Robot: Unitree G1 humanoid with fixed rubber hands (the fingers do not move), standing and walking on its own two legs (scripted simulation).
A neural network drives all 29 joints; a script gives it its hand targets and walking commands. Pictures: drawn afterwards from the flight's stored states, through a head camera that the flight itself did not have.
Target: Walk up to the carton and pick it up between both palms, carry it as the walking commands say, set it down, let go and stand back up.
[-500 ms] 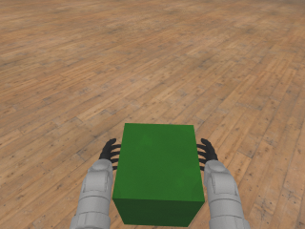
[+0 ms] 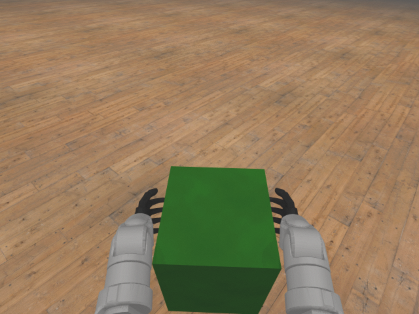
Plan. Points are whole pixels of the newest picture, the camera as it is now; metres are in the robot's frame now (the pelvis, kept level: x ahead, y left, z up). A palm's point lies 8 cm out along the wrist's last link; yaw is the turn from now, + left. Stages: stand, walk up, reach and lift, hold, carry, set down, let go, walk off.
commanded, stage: reach and lift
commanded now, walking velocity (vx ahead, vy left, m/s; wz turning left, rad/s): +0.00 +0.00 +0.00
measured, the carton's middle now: (215, 241) +0.30 -0.01 -0.02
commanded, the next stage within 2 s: hold in 0.76 s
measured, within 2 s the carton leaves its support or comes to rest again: neither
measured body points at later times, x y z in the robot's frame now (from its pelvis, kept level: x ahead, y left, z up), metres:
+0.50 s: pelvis +0.02 +0.00 +0.00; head -0.03 +0.00 +0.45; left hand +0.32 +0.14 +0.04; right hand +0.32 -0.16 +0.05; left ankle +0.01 +0.13 -0.75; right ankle +0.03 -0.14 -0.75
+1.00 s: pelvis -0.01 +0.00 +0.00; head -0.06 +0.01 +0.45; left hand +0.30 +0.15 +0.04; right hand +0.30 -0.15 +0.05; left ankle +0.01 +0.13 -0.75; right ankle +0.03 -0.14 -0.75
